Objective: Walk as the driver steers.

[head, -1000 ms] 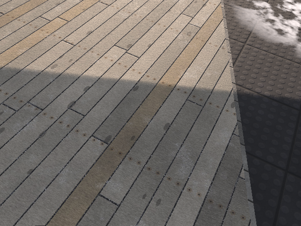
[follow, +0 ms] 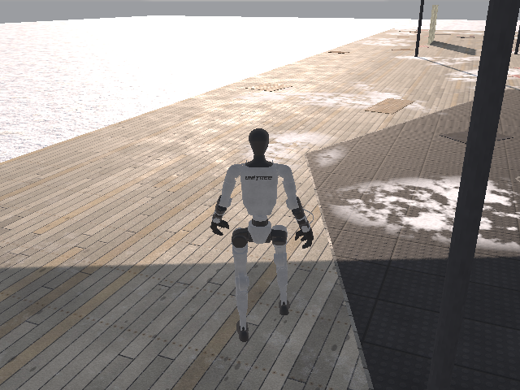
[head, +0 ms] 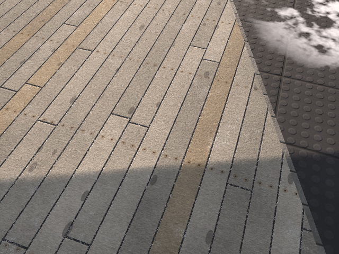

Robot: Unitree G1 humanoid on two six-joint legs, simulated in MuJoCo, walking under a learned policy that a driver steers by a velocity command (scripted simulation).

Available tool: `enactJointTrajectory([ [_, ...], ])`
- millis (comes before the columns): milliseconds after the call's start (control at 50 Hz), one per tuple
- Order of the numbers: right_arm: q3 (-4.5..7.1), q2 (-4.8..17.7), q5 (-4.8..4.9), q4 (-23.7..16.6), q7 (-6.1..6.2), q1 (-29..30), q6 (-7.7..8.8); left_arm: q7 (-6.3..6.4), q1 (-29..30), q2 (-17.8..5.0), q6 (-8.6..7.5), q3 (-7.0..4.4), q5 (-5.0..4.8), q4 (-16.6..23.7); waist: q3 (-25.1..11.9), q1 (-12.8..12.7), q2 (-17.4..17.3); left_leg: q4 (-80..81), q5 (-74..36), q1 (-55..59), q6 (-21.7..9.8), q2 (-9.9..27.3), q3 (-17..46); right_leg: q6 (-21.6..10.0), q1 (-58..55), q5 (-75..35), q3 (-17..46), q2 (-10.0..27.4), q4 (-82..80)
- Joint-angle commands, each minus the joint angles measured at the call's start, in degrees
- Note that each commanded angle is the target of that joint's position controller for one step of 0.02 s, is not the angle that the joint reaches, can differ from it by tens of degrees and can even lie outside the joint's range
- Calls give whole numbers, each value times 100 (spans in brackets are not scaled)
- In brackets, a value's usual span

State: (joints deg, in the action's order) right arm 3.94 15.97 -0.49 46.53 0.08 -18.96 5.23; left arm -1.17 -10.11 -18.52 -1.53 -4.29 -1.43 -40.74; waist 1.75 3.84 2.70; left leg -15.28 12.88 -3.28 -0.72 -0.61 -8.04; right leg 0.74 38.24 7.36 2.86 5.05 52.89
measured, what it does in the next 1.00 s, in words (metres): walks ahead: right foot, then left foot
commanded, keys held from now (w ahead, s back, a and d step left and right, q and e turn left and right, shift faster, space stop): w+e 0.42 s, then w+q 0.58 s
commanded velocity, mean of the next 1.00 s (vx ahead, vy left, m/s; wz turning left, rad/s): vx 0.50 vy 0.00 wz -0.15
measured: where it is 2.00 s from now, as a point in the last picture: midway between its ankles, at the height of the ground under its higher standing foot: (174, 133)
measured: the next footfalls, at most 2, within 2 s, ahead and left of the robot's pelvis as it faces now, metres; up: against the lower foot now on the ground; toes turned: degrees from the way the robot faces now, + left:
right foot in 0.22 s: +0.28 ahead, -0.14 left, +0.00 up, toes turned -10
left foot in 0.72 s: +0.62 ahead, -0.01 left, +0.00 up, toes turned -13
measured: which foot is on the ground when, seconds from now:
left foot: down 0.00-0.22, up 0.24-0.70, down 0.72-1.00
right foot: up 0.00-0.20, down 0.22-0.74, up 0.76-1.00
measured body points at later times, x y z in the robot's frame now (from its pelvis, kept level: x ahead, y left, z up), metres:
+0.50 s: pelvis +0.28 -0.07 +0.00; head +0.31 -0.09 +0.45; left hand +0.43 +0.18 -0.10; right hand +0.39 -0.38 -0.09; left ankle +0.48 +0.07 -0.68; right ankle +0.24 -0.13 -0.75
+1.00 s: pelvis +0.58 -0.08 +0.00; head +0.61 -0.07 +0.45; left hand +0.79 +0.16 -0.09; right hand +0.61 -0.36 -0.11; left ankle +0.58 +0.00 -0.75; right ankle +0.67 -0.27 -0.69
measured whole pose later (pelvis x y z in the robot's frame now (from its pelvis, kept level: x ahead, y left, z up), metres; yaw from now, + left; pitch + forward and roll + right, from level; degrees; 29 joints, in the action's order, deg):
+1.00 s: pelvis +0.58 -0.08 +0.00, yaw -6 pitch +2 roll +0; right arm 2.7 16.2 0.7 41.1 -0.6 -19.5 3.1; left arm -0.2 -7.6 -17.3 -5.2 -1.9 1.0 -39.0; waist 2.2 2.8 1.2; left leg -19.2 9.6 -10.5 -4.7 -6.8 5.7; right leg 3.1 35.4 11.4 5.4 3.9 48.1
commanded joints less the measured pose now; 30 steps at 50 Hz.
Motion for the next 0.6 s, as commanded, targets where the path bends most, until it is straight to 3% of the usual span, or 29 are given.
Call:
enactJointTrajectory([
  [20, 203, 873, 46, -394, 54, 399, 83, -130, 433, 17, -79, 75, 24, 497, 159, -45, -513, 716, -1848, 48, -817, 1435, 402, -64, 58, -824, -106, 46, -909],
  [100, 274, 1087, 145, -208, 62, 106, -18, -244, 1009, -40, -66, 84, 2, 797, 320, 41, -533, 547, -2183, 530, -706, 1643, 65, -300, -44, -658, -382, -57, -1538],
  [140, 315, 1228, 186, -182, 81, 98, -96, -280, 1008, -175, -50, 24, 17, 892, 196, -108, -650, 52, -3581, 802, -591, 1683, -137, -515, -383, -168, -633, -298, -1688],
  [160, 343, 1326, 206, -186, 103, 92, -139, -277, 824, -291, -29, -38, 28, 888, -7, -261, -771, -410, -4603, 890, -535, 1674, -227, -641, -773, 141, -810, -508, -1674],
  [180, 360, 1396, 218, -200, 125, 114, -193, -260, 309, -481, -8, -147, 21, 786, -331, -582, -816, -1209, -5355, 840, -464, 1612, -329, -796, -1474, 332, -947, -748, -1731],
  [200, 330, 1356, 230, -237, 151, 184, -221, -195, -626, -763, 20, -321, 4, 538, -811, -1104, -702, -2397, -5234, 305, -285, 1421, -481, -1019, -2843, 4, -932, -959, -2080],
  [220, 210, 1070, 65, -347, 165, 39, -183, -60, -1467, -1225, 97, -493, -14, 342, -1319, -1377, -15, -4195, -2890, -1207, -26, 1158, -461, -1353, -4617, -47, 340, -205, -2143],
  [240, -37, 366, -44, -725, 85, -376, -21, -38, -1044, -1764, 43, -525, -64, 518, -1980, -643, 1374, -6332, 1977, -3662, 333, -141, 230, -2600, -6307, 1072, 3872, 1282, -2960],
  [260, 56, 925, 150, -777, -13, 193, 206, -65, -1197, -1247, -24, -374, -9, 607, -2314, -1107, 547, -6672, 1931, -4270, 211, 40, 1416, -2505, -6306, 1720, 4401, 1418, -3625],
  [280, 80, 1055, 334, -935, -53, 672, 299, -71, -1047, -943, -107, -284, 36, 533, -1453, -1103, 289, -6431, 1448, -4530, 79, 284, 1353, -2209, -5643, 1421, 3531, 1224, -3675],
  [300, 53, 952, 252, -924, -13, 699, 330, -81, -713, -804, -162, -231, 30, 525, -871, -776, -260, -5805, 1002, -4260, 58, 535, 1342, -1982, -4689, 748, 2864, 956, -3682],
  [320, 85, 974, 65, -855, 39, 705, 301, -63, -373, -587, -180, -163, 42, 571, -618, -573, -321, -5301, 766, -3872, 103, 703, 1330, -1844, -3997, 113, 2351, 740, -3740],
  [340, 107, 1006, -18, -845, 38, 630, 249, -51, -252, -556, -204, -137, 110, 638, -426, -420, -97, -5123, 653, -3442, 134, 765, 1332, -1817, -3416, -923, 2028, 580, -3762],
  [360, 114, 945, -32, -853, 27, 461, 184, -26, -133, -599, -204, -152, 138, 649, -496, -254, 9, -4906, 581, -3267, 235, 768, 1341, -1892, -3192, -985, 1996, 570, -3875],
  [400, 80, 805, -49, -857, 29, 557, 84, 37, -161, -642, -224, -168, 97, 584, -377, -244, -128, -4428, 329, -3116, 392, 714, 1188, -1869, -2683, -1295, 1630, 406, -4003],
  [440, -5, 600, -58, -949, 19, 883, 36, 105, -297, -713, -226, -177, 71, 470, -237, -344, -121, -3649, -390, -3170, 511, 670, 1093, -1754, -2512, -1397, 1250, 266, -4061],
  [500, -123, 369, -2, -986, -78, 1437, 88, 138, -571, -623, -234, -119, 68, 258, -152, -694, 70, -2323, -1910, -2701, 443, 535, 933, -1390, -2409, -1004, 701, 14, -4074],
  [560, -123, 465, 122, -1110, -161, 1883, 122, 108, -929, -722, -263, -106, 71, 28, 14, -938, 113, -1809, -2271, -2774, 247, 479, 931, -1346, -2853, -553, 825, 321, -4102],
  [600, -107, 544, 138, -1228, -212, 2099, 128, 98, -1090, -765, -248, -111, 80, -117, 147, -999, 83, -1609, -1873, -3178, 54, 454, 957, -1314, -3476, -759, 893, 591, -3962],
])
